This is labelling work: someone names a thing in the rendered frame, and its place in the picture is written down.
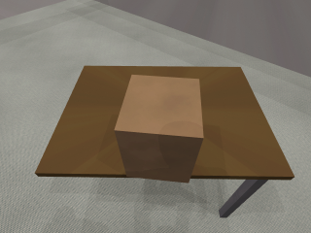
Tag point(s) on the carton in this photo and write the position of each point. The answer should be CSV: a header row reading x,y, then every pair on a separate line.
x,y
160,128

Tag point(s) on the table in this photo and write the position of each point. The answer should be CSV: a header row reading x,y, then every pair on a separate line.
x,y
238,142

